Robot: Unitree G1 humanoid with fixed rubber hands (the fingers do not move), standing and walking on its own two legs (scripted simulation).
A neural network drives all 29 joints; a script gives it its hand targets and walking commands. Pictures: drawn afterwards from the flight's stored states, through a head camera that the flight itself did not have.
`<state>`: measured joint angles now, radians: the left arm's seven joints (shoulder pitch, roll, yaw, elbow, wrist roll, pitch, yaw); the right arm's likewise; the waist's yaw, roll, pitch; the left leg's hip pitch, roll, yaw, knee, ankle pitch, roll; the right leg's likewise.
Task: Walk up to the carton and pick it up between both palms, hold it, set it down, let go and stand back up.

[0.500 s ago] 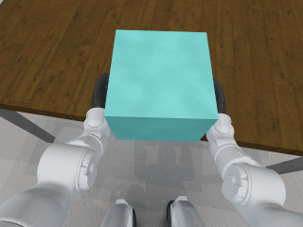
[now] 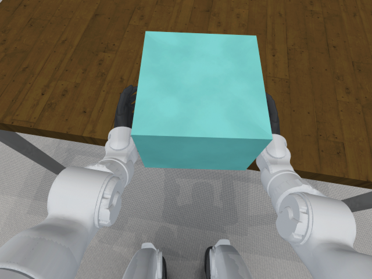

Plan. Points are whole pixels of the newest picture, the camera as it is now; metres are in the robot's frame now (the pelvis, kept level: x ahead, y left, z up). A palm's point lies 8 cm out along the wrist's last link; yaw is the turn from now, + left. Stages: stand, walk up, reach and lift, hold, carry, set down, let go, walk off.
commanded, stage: reach and lift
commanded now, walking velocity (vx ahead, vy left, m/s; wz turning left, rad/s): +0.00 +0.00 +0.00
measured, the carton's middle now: (198, 104) +0.47 -0.02 +0.03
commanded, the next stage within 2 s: none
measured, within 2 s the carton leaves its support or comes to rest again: leaves its support in 0.74 s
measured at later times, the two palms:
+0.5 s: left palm (125, 122) +0.44 +0.14 +0.00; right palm (268, 127) +0.43 -0.18 +0.00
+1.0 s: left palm (119, 114) +0.44 +0.14 +0.04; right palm (272, 112) +0.44 -0.18 +0.04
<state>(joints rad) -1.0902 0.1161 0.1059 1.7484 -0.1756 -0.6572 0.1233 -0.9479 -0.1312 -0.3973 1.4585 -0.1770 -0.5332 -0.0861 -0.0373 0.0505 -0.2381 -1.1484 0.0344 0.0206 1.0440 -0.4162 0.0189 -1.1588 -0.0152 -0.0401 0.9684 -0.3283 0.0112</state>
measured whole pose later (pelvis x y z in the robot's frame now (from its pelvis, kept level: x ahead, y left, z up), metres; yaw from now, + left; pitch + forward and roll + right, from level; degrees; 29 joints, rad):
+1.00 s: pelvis +0.02 -0.01 +0.01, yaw +2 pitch +27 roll -3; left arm -0.91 0.11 -0.18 1.42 -0.43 -0.32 0.18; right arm -0.80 -0.17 -0.01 1.11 0.17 -0.12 -0.13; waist -0.03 0.09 -0.33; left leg -1.05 0.02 -0.02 1.00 -0.43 0.00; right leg -1.04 -0.02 -0.08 0.92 -0.36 0.00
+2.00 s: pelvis +0.03 +0.00 +0.09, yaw +3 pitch +6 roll -1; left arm -0.66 0.07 0.11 0.76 -0.04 0.22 0.16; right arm -0.65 -0.13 -0.06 0.72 0.18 0.23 -0.17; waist -0.05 0.01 -0.13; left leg -0.32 0.01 -0.01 0.43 -0.20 0.01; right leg -0.30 -0.02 -0.07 0.32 -0.12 0.01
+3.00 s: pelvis +0.02 -0.01 +0.09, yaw +4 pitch -2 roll -1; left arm -0.52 0.00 0.21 0.26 0.15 0.54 0.07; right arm -0.56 -0.08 -0.06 0.46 0.20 0.36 -0.19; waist -0.07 -0.02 -0.02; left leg -0.15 0.01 -0.02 0.39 -0.20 0.00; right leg -0.12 -0.01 -0.08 0.28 -0.12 0.01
